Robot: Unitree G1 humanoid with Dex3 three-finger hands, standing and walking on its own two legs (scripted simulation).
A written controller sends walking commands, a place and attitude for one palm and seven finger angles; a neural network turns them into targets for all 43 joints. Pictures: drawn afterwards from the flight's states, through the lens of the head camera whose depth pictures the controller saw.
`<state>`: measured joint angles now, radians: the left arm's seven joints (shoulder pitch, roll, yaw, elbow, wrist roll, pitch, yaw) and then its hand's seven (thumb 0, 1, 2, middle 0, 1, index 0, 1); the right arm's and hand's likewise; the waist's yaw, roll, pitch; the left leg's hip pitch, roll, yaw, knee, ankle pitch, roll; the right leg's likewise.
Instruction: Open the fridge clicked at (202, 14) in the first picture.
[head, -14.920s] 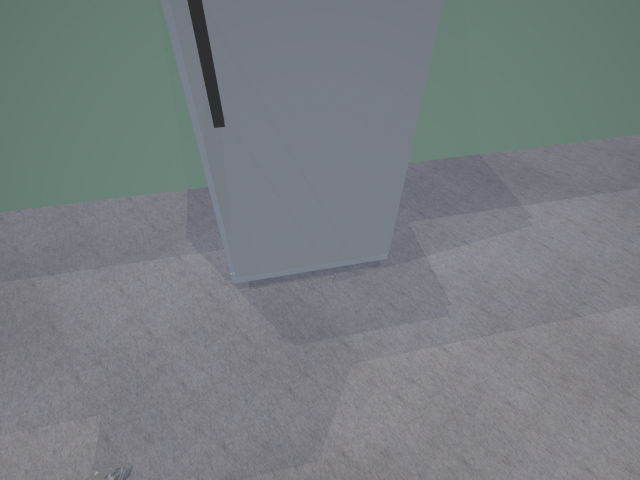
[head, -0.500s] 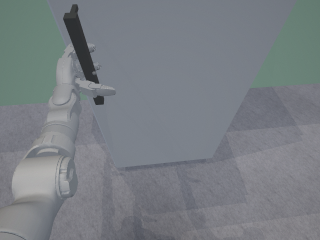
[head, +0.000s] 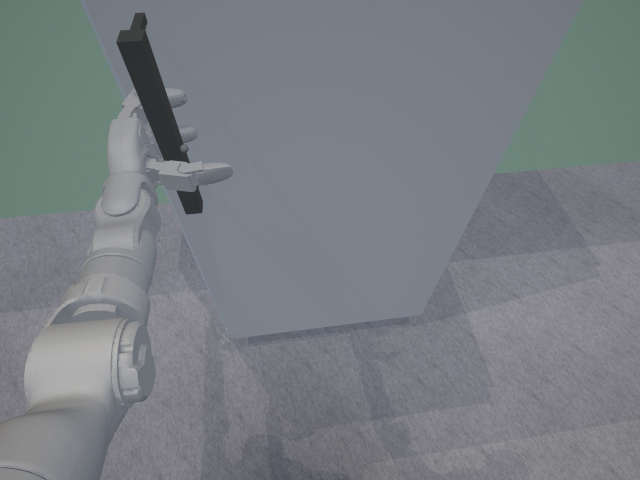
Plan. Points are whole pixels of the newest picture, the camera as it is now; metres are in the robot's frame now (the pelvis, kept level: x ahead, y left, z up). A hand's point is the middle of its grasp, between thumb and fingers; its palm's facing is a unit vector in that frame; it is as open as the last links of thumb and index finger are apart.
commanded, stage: grip the handle and tug to test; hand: left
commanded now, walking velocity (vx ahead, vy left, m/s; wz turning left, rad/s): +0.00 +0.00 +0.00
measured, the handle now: (171, 128) +0.54 +0.18 +0.14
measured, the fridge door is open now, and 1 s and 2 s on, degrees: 0 0 10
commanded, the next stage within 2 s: pull the door a little, standing still in 1.18 s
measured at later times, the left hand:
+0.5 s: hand (181, 147) +0.49 +0.15 +0.15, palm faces +0.09 -1.00 +0.01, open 5.9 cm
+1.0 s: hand (182, 148) +0.49 +0.15 +0.15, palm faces +0.10 -0.99 +0.02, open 5.9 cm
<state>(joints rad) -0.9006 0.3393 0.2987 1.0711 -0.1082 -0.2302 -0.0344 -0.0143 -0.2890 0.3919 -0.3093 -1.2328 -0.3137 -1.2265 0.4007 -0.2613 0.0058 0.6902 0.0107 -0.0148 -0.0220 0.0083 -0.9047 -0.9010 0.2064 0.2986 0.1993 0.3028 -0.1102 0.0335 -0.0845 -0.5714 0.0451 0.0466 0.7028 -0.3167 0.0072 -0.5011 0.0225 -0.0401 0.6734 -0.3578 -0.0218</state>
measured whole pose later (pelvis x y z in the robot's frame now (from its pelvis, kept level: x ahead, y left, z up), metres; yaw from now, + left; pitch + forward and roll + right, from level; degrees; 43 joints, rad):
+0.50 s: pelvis +0.00 +0.00 +0.00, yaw +0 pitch +11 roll -1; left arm -0.91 0.34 0.30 1.07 -0.11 -0.22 -0.06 0.00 0.66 0.80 -0.39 -1.37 -0.39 -1.36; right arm 0.38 -0.27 0.01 0.67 0.01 -0.01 -0.03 0.01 -0.90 -0.90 0.21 0.30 0.20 0.30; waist -0.10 0.03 -0.08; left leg -0.57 0.04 0.04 0.70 -0.31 0.00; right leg -0.50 0.02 -0.05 0.67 -0.36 -0.03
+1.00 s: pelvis +0.01 +0.00 +0.00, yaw -1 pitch +10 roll -1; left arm -0.83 0.33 0.30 0.98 -0.13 -0.18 -0.04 0.00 0.69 0.79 -0.34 -1.40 -0.36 -1.37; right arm 0.39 -0.26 0.01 0.66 0.02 0.01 -0.02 0.01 -0.90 -0.90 0.21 0.30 0.20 0.30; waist -0.10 0.03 -0.09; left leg -0.53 0.05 0.06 0.68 -0.32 0.01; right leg -0.47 0.03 -0.03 0.65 -0.35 -0.02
